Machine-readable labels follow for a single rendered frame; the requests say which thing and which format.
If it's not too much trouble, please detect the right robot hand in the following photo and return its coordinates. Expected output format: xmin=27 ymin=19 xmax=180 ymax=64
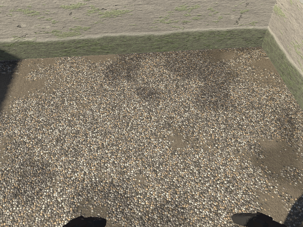
xmin=232 ymin=212 xmax=287 ymax=227

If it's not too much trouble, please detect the left robot hand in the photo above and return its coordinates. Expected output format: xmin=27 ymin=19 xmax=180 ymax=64
xmin=63 ymin=216 xmax=107 ymax=227

